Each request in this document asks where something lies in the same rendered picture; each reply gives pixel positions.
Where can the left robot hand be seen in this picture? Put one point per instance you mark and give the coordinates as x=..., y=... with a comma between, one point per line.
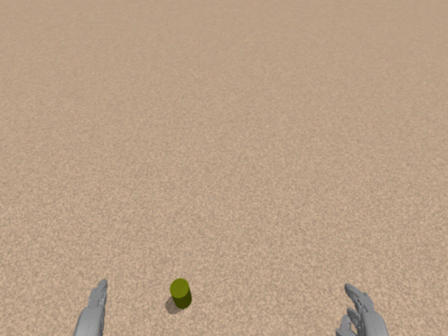
x=91, y=319

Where can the can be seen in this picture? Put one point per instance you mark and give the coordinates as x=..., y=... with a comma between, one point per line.
x=180, y=292

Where can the right robot hand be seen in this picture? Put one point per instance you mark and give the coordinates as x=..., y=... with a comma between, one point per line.
x=365, y=319

